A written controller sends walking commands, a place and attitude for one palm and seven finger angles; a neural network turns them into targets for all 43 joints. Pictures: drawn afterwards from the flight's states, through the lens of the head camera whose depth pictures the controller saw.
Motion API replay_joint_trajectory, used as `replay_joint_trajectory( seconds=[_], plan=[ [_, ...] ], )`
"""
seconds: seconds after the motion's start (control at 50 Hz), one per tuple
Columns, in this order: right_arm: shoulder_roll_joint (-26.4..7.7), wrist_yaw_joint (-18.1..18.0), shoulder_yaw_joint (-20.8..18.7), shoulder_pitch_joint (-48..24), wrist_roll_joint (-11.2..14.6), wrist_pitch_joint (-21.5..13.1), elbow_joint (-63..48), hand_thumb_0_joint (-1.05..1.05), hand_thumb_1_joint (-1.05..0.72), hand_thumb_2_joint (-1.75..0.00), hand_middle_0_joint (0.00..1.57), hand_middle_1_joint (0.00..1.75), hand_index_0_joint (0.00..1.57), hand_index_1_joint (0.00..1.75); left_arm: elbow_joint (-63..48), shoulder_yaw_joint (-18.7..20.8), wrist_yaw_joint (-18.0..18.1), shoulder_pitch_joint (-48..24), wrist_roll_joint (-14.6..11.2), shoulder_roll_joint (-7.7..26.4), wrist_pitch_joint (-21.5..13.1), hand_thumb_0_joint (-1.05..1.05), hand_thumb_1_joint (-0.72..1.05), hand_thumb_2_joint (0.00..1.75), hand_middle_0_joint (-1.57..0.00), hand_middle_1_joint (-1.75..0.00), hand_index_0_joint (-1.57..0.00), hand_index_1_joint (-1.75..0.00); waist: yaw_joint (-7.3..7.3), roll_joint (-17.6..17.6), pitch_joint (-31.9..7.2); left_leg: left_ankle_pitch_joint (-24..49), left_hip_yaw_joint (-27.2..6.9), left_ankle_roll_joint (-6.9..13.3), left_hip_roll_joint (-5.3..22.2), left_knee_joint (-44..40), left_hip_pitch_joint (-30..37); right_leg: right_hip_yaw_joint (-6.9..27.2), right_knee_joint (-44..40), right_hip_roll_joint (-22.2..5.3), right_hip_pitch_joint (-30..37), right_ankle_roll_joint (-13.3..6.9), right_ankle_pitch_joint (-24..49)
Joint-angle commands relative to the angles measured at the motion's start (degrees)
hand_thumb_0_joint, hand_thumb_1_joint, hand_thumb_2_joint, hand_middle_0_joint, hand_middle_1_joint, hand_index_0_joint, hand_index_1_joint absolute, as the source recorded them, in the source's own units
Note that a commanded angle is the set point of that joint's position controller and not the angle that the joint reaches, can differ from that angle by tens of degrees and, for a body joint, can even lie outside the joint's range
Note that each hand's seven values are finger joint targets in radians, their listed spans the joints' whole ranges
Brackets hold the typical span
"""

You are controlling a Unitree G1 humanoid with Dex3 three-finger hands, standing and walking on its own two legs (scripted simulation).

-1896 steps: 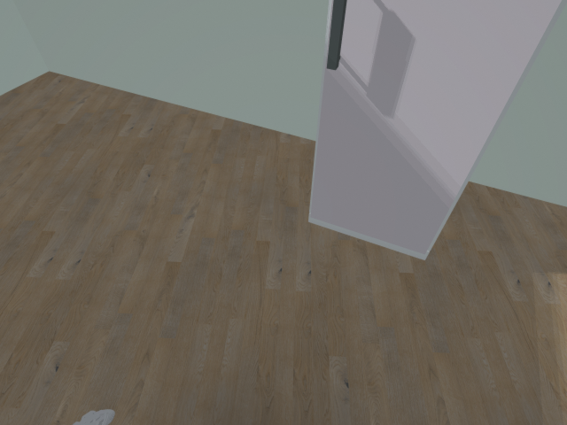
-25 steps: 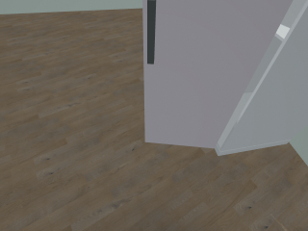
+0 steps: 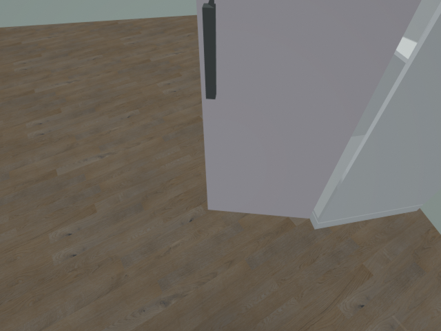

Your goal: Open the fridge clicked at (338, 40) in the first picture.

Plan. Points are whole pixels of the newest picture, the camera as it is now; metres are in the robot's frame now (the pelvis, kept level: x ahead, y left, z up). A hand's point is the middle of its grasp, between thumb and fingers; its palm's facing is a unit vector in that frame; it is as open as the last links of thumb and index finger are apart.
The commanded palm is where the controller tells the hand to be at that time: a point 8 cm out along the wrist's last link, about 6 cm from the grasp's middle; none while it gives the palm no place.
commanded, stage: stand and wait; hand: left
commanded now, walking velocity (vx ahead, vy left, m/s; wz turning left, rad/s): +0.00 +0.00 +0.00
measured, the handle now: (211, 52) +0.73 +0.06 +0.14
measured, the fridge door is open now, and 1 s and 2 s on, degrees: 74 74 74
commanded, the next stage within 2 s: none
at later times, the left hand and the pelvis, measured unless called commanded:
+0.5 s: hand out of the picture +0.07 +0.21 -0.17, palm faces -0.04 -0.95 -0.31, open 7.3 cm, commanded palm none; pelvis +0.01 -0.02 +0.00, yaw -1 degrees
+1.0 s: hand out of the picture +0.05 +0.20 -0.17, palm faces -0.04 -0.96 -0.29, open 7.3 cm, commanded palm none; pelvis +0.00 -0.02 +0.00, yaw -1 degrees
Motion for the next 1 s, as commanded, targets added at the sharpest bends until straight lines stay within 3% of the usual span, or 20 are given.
replay_joint_trajectory(
  seconds=[0.0,0.34,0.56,0.82,0.98],
  plan=[
    [-10.83,-0.82,-1.88,-1.22,0.13,-0.81,-3.00,0.00,-0.90,-0.90,0.20,0.30,0.20,0.30,-2.99,2.08,0.62,-1.27,0.14,10.92,-0.79,0.00,0.90,0.90,-0.20,-0.30,-0.20,-0.30,-0.25,-0.73,-4.03,14.20,-6.94,0.84,7.61,-0.98,5.02,5.90,-1.95,-7.91,-1.89,-1.83,16.92],
    [-9.17,-1.30,-1.66,0.55,0.06,-0.51,-2.50,0.00,-0.90,-0.90,0.20,0.30,0.20,0.30,-2.70,2.18,0.94,0.37,0.00,9.61,-0.73,0.00,0.90,0.90,-0.20,-0.30,-0.20,-0.30,-0.21,-0.31,-3.84,14.02,-5.53,0.33,7.54,-0.15,5.44,6.35,-2.09,-7.79,-0.69,-1.60,21.61],
    [-7.89,-1.54,-1.56,2.08,0.09,-0.34,-2.27,0.00,-0.90,-0.90,0.20,0.30,0.20,0.30,-2.44,2.22,1.10,1.36,0.04,8.38,-0.64,0.00,0.90,0.90,-0.20,-0.30,-0.20,-0.30,-0.23,-1.20,-3.62,13.68,-5.21,0.29,7.77,-0.33,5.80,6.35,-2.24,-7.23,-0.82,-1.75,20.93],
    [-6.61,-1.42,-1.42,2.95,-0.01,-0.15,-1.63,0.00,-0.90,-0.90,0.20,0.30,0.20,0.30,-1.95,1.83,0.99,2.09,0.00,7.06,-0.50,0.00,0.90,0.90,-0.20,-0.30,-0.20,-0.30,-0.24,-0.67,-0.69,9.32,-5.28,0.20,7.61,-1.30,4.50,7.08,-3.42,-6.99,-2.88,-1.77,15.57],
    [-6.37,-1.50,-1.59,3.51,0.04,-0.23,-1.48,0.00,-0.90,-0.90,0.20,0.30,0.20,0.30,-1.93,1.86,1.07,2.37,-0.01,6.85,-0.62,0.00,0.90,0.90,-0.20,-0.30,-0.20,-0.30,-0.34,-0.56,-2.43,9.77,-5.19,0.17,7.65,-0.99,4.96,6.92,-3.04,-7.01,-2.10,-1.83,16.45]
  ],
)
